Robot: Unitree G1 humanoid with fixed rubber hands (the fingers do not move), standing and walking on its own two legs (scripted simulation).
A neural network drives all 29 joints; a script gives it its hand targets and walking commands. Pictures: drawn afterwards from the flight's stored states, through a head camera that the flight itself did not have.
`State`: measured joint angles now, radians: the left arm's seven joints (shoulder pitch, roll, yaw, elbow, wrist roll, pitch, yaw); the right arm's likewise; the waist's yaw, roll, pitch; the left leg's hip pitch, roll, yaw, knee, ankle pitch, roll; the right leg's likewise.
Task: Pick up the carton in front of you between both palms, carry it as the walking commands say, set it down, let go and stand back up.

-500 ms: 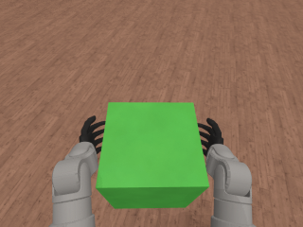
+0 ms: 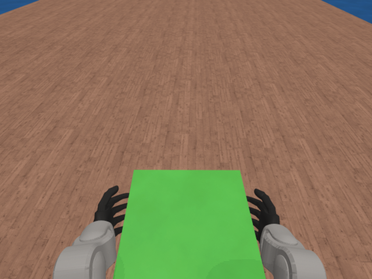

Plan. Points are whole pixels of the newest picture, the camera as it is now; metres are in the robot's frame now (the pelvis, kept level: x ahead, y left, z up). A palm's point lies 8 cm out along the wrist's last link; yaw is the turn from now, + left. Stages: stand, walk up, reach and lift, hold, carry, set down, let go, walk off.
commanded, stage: carry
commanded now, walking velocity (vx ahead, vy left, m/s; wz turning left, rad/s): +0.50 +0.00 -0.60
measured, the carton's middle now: (186, 247) +0.22 +0.01 +0.01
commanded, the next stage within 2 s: none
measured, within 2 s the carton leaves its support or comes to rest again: neither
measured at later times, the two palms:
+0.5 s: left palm (147, 118) +0.56 +0.15 +0.07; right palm (249, 135) +0.50 -0.15 +0.08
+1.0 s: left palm (152, 75) +0.80 +0.17 +0.10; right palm (228, 73) +0.87 -0.12 +0.09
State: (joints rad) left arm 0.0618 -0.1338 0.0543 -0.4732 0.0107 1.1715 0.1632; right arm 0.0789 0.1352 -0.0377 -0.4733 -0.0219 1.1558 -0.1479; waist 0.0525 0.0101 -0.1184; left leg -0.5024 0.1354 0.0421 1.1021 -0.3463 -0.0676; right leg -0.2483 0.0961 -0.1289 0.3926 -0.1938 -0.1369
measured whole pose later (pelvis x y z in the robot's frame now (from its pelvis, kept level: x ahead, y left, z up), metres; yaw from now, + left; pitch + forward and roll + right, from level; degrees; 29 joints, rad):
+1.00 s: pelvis +0.62 -0.02 +0.01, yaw +11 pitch +5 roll +2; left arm 0.12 -0.14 0.04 -0.52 -0.01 1.12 0.16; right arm 0.10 0.14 -0.03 -0.54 -0.02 1.15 -0.15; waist 0.04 0.02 -0.14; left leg -0.50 0.04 0.10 0.95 -0.30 0.03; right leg -0.20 -0.12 -0.28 0.34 -0.22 0.01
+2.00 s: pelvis +1.26 +0.10 +0.02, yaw +16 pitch +4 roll +2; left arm 0.10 -0.14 0.04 -0.59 -0.01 1.12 0.15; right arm 0.10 0.14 -0.02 -0.60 -0.02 1.13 -0.14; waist 0.02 0.00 -0.07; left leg -0.56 0.12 0.10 0.81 -0.16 -0.01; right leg -0.11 -0.04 -0.22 0.24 -0.19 -0.04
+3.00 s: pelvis +1.90 +0.27 +0.02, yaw +16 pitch +4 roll +2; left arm 0.12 -0.14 0.04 -0.57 0.00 1.10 0.14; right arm 0.11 0.14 -0.02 -0.57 -0.03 1.11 -0.14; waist 0.03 0.00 -0.05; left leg -0.56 0.12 0.09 0.90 -0.18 -0.01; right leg -0.14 -0.04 -0.22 0.25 -0.18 -0.06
